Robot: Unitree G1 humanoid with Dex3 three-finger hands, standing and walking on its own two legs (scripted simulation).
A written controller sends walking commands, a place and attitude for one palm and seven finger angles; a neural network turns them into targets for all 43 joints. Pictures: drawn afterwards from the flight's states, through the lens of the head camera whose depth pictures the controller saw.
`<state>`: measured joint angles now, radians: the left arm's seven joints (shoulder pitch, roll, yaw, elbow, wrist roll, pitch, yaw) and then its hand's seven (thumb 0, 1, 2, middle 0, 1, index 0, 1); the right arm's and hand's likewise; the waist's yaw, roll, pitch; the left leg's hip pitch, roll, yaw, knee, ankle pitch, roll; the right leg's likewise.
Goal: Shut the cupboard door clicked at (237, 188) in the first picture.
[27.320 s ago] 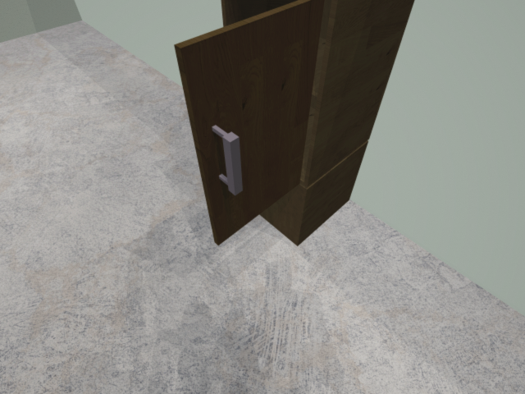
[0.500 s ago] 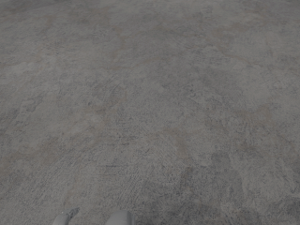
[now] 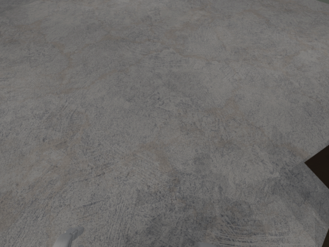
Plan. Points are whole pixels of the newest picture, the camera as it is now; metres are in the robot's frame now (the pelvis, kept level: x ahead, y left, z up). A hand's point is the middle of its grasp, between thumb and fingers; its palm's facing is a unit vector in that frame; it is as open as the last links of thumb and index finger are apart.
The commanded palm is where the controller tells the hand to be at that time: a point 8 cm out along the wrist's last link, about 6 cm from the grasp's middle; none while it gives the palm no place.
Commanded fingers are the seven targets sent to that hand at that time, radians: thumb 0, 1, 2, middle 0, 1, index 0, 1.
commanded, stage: turn to face it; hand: left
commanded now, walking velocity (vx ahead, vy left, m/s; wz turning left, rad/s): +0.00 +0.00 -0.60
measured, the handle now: out of the picture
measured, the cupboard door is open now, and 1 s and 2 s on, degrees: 68 68 68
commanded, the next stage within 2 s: take the last steps up to it in 1.70 s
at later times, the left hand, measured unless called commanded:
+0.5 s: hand (104, 241) +0.15 +0.18 -0.18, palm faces -0.24 -0.95 -0.20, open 7.4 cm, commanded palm none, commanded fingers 0.00 0.90 0.90 -0.20 -0.30 -0.20 -0.30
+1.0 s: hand (140, 216) +0.21 +0.08 -0.16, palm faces -0.54 -0.80 -0.25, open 7.4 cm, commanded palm none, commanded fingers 0.00 0.90 0.90 -0.20 -0.30 -0.20 -0.30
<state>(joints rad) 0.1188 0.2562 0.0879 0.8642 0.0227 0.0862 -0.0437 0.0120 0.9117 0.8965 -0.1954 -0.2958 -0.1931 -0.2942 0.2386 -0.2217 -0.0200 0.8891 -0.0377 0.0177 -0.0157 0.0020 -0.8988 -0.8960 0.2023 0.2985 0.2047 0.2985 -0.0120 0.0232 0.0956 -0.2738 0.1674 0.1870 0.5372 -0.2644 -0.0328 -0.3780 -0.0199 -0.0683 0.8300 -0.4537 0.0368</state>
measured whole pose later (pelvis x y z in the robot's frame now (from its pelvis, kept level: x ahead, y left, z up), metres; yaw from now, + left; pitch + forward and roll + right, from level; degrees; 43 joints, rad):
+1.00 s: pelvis +0.02 -0.03 +0.00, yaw -34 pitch +2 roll +0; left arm 0.16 0.22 0.05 0.88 0.03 0.04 -0.01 0.01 0.91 0.90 -0.20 -0.30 -0.20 -0.29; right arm 0.17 -0.27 -0.04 0.88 -0.02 0.06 -0.01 0.00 -0.91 -0.90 0.20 0.30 0.20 0.30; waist -0.01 0.01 0.09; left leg -0.49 0.07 0.04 0.99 -0.41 -0.10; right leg -0.29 0.02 0.03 0.52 -0.26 -0.02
